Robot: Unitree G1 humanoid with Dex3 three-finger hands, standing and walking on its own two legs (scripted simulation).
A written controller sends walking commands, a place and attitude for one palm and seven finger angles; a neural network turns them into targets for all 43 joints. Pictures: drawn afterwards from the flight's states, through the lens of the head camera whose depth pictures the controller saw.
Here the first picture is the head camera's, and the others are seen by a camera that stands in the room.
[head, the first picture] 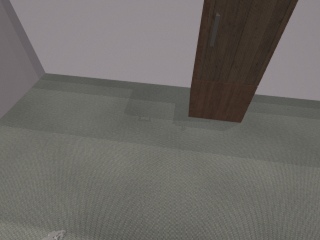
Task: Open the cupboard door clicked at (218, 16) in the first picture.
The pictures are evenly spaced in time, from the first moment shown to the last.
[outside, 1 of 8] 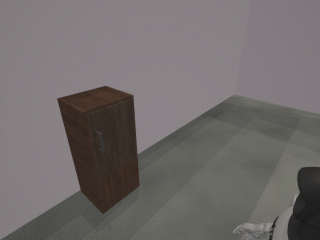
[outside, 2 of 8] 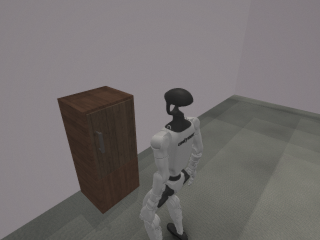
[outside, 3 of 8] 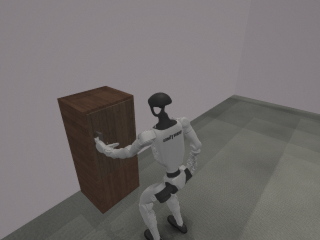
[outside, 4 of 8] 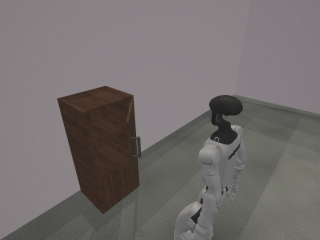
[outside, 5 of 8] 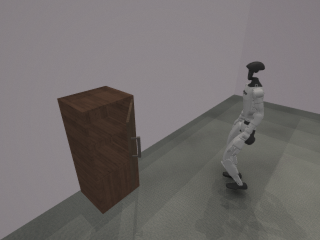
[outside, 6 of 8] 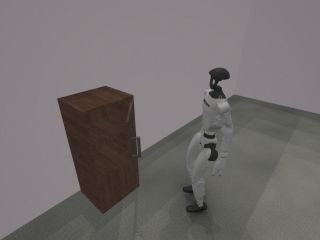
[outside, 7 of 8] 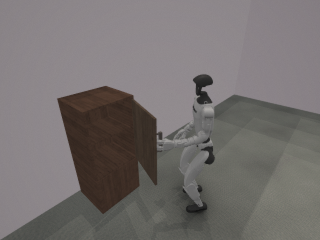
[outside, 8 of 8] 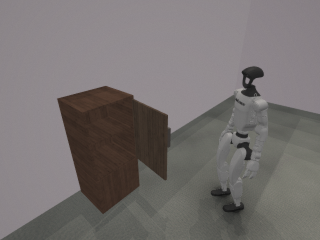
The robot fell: no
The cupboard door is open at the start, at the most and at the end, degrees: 0 84 83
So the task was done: yes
